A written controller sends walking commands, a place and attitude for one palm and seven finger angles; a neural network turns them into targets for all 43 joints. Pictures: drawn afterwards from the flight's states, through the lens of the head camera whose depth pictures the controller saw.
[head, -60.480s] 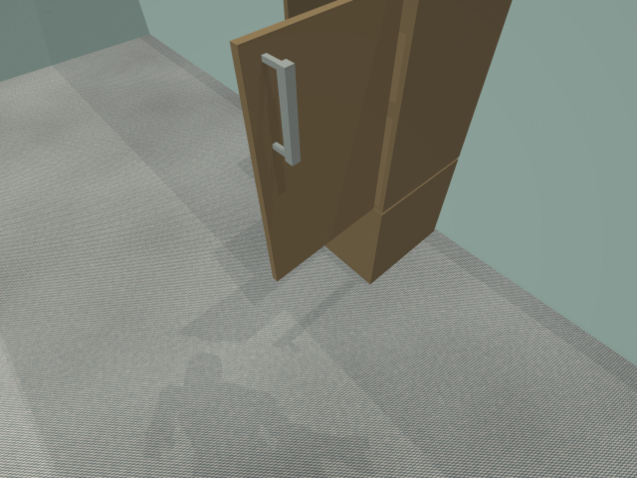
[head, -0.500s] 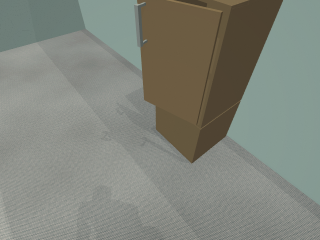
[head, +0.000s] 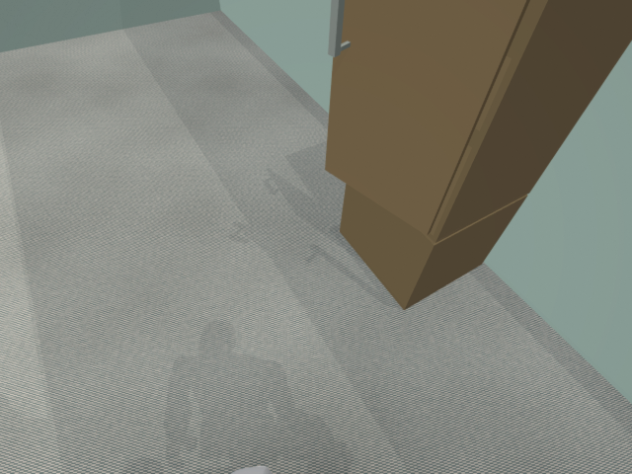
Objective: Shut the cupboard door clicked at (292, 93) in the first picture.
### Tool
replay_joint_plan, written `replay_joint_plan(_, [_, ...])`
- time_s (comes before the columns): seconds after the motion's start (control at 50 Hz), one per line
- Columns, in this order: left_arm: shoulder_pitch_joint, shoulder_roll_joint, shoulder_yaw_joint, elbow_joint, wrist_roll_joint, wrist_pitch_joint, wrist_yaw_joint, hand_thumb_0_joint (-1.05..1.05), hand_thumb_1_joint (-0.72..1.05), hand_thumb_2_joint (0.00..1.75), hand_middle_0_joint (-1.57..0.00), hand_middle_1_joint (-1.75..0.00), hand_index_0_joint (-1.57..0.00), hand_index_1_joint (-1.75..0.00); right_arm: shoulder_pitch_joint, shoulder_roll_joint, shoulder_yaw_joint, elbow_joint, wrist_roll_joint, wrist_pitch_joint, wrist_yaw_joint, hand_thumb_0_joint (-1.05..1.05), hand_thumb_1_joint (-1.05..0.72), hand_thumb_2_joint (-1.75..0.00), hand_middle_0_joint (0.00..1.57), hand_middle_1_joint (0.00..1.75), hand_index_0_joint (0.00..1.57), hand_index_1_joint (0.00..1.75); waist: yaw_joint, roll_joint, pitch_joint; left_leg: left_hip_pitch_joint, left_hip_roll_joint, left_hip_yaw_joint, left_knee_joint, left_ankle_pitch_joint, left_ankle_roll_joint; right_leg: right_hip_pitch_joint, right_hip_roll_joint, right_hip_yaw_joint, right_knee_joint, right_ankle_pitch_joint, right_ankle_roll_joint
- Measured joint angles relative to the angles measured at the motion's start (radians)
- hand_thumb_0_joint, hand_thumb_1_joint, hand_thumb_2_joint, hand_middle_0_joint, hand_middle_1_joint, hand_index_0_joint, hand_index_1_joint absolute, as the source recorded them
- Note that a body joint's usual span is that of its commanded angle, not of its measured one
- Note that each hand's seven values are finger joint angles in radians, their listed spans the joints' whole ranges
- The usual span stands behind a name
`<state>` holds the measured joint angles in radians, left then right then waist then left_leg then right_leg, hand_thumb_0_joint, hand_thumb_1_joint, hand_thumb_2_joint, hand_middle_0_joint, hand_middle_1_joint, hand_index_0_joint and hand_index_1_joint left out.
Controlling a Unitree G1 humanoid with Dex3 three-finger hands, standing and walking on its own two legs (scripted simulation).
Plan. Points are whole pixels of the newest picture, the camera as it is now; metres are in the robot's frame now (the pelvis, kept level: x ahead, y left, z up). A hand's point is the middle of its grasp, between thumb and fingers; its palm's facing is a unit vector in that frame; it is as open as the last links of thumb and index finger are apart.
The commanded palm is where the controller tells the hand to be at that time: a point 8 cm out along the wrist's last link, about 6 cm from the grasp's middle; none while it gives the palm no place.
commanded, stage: walk to a spot facing it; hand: left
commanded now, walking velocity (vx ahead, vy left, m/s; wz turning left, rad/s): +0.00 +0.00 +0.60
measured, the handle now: (343, 8) +0.94 -0.03 +0.15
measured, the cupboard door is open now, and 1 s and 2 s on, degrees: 16 16 16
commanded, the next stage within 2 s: none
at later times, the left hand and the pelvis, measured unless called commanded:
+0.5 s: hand out of the picture +0.04 +0.18 -0.13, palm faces +0.25 -0.91 -0.34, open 7.4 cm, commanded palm none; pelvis -0.01 -0.06 +0.01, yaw +17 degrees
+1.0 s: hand out of the picture -0.07 +0.15 -0.15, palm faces +0.59 -0.75 -0.28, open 7.4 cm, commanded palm none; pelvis +0.02 -0.06 +0.01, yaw +36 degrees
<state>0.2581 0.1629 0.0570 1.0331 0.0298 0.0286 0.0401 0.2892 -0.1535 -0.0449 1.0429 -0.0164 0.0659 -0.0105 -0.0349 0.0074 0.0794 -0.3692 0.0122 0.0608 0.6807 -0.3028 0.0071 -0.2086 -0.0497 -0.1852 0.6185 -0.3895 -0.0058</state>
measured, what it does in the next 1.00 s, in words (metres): steps on the spot, turning left: right foot, then left foot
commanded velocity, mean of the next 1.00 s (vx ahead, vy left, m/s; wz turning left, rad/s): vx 0.07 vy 0.00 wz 0.60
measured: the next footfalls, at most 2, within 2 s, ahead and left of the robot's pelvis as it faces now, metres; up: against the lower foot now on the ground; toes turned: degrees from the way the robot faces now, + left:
right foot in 0.42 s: +0.04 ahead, -0.16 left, +0.00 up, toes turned +16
left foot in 0.80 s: -0.01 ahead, +0.08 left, +0.00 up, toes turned +34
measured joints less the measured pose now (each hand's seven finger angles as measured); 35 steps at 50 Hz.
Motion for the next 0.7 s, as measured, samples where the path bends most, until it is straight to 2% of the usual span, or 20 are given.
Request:
replay_joint_plan(0.04, [-0.021, 0.016, 0.007, -0.017, -0.004, 0.008, -0.003, 0.0, 0.91, 0.9, -0.2, -0.3, -0.2, -0.3, -0.011, -0.007, -0.002, -0.021, -0.004, -0.009, 0.001, 0.01, -0.91, -0.9, 0.2, 0.3, 0.2, 0.3, 0.005, -0.025, 0.011, -0.011, -0.027, 0.004, 0.009, 0.016, 0.039, -0.034, -0.031, 0.002, 0.083, -0.044, 0.014])
replay_joint_plan(0.08, [-0.044, 0.027, 0.012, -0.032, -0.006, 0.024, -0.002, 0.0, 0.91, 0.9, -0.2, -0.3, -0.2, -0.3, -0.031, -0.018, -0.002, -0.041, -0.012, -0.018, -0.005, 0.01, -0.91, -0.9, 0.2, 0.3, 0.2, 0.3, 0.008, -0.029, 0.017, -0.018, -0.042, 0.0, -0.004, 0.013, 0.064, -0.11, -0.016, 0.07, 0.256, -0.12, 0.019])
replay_joint_plan(0.12, [-0.068, 0.038, 0.017, -0.045, -0.004, 0.031, -0.006, 0.0, 0.91, 0.9, -0.2, -0.3, -0.2, -0.3, -0.049, -0.029, -0.002, -0.058, -0.015, -0.024, -0.011, 0.01, -0.91, -0.9, 0.2, 0.3, 0.2, 0.3, 0.006, -0.027, 0.016, -0.013, -0.054, -0.01, -0.054, 0.044, 0.067, -0.182, 0.003, 0.127, 0.401, -0.09, 0.025])
replay_joint_plan(0.18, [-0.101, 0.054, 0.021, -0.073, -0.002, 0.026, -0.015, 0.0, 0.91, 0.9, -0.2, -0.3, -0.2, -0.3, -0.067, -0.045, -0.002, -0.077, -0.015, -0.032, -0.015, 0.01, -0.91, -0.9, 0.2, 0.3, 0.2, 0.3, 0.004, -0.017, 0.01, -0.001, -0.066, -0.04, -0.14, 0.102, 0.065, -0.237, 0.011, 0.168, 0.461, -0.027, 0.042])
replay_joint_plan(0.34, [-0.16, 0.078, 0.013, -0.152, -0.003, 0.021, -0.02, 0.0, 0.91, 0.9, -0.2, -0.3, -0.2, -0.3, -0.097, -0.087, -0.021, -0.115, -0.017, -0.02, -0.005, 0.01, -0.91, -0.9, 0.2, 0.3, 0.2, 0.3, -0.01, 0.024, 0.001, -0.011, -0.075, -0.156, -0.227, 0.18, 0.031, -0.192, 0.035, 0.207, 0.234, -0.041, 0.057])
replay_joint_plan(0.38, [-0.165, 0.078, 0.008, -0.167, -0.005, 0.018, -0.02, 0.0, 0.91, 0.9, -0.2, -0.3, -0.2, -0.3, -0.098, -0.097, -0.028, -0.123, -0.017, -0.012, -0.002, 0.01, -0.91, -0.9, 0.2, 0.3, 0.2, 0.3, -0.013, 0.034, 0.0, -0.022, -0.082, -0.189, -0.22, 0.184, 0.016, -0.147, 0.048, 0.209, 0.128, -0.027, 0.052])
replay_joint_plan(0.42, [-0.149, 0.083, 0.003, -0.187, -0.005, 0.008, -0.021, 0.0, 0.91, 0.9, -0.2, -0.3, -0.2, -0.3, -0.092, -0.101, -0.036, -0.132, -0.01, 0.0, 0.002, 0.01, -0.91, -0.9, 0.2, 0.3, 0.2, 0.3, -0.007, 0.025, -0.014, -0.05, -0.104, -0.21, -0.183, 0.166, -0.002, -0.071, 0.044, 0.208, -0.053, 0.01, 0.032])
replay_joint_plan(0.44, [-0.14, 0.083, 0.004, -0.191, 0.0, 0.0, -0.019, 0.0, 0.91, 0.9, -0.2, -0.3, -0.2, -0.3, -0.097, -0.104, -0.042, -0.132, -0.005, 0.004, 0.004, 0.01, -0.91, -0.9, 0.2, 0.3, 0.2, 0.3, 0.002, 0.022, -0.014, -0.08, -0.112, -0.208, -0.116, 0.087, -0.015, -0.066, 0.039, 0.208, -0.082, 0.055, 0.016])
replay_joint_plan(0.48, [-0.127, 0.067, -0.005, -0.181, 0.002, 0.001, -0.013, 0.0, 0.91, 0.9, -0.2, -0.3, -0.2, -0.3, -0.108, -0.12, -0.055, -0.13, -0.008, 0.012, 0.009, 0.01, -0.91, -0.9, 0.2, 0.3, 0.2, 0.3, 0.0, 0.046, 0.004, -0.147, -0.11, -0.183, 0.119, -0.075, -0.03, -0.056, 0.039, 0.175, -0.06, 0.057, -0.003])
replay_joint_plan(0.54, [-0.093, 0.051, -0.01, -0.165, 0.0, 0.0, -0.005, 0.0, 0.91, 0.9, -0.2, -0.3, -0.2, -0.3, -0.117, -0.126, -0.056, -0.134, -0.007, 0.015, 0.017, 0.01, -0.91, -0.9, 0.19, 0.3, 0.2, 0.3, -0.004, 0.044, 0.028, -0.196, -0.078, -0.112, 0.38, -0.119, -0.049, -0.017, 0.02, 0.14, -0.071, 0.045, -0.011])
replay_joint_plan(0.6, [-0.063, 0.043, -0.012, -0.155, -0.001, -0.005, -0.003, 0.0, 0.91, 0.9, -0.2, -0.3, -0.2, -0.3, -0.124, -0.114, -0.045, -0.142, -0.003, 0.017, 0.024, 0.01, -0.91, -0.9, 0.19, 0.3, 0.2, 0.3, -0.006, 0.017, 0.051, -0.168, -0.038, -0.058, 0.39, -0.129, -0.06, 0.015, -0.013, 0.103, -0.077, 0.035, -0.012])
replay_joint_plan(0.7, [-0.011, 0.037, -0.011, -0.15, 0.002, -0.012, -0.009, 0.0, 0.91, 0.9, -0.2, -0.3, -0.2, -0.3, -0.155, -0.094, -0.024, -0.139, 0.001, 0.026, 0.033, 0.01, -0.91, -0.9, 0.19, 0.3, 0.2, 0.3, 0.018, -0.013, 0.073, -0.075, -0.003, -0.015, 0.209, -0.135, -0.051, 0.039, -0.053, 0.029, -0.049, -0.001, -0.005])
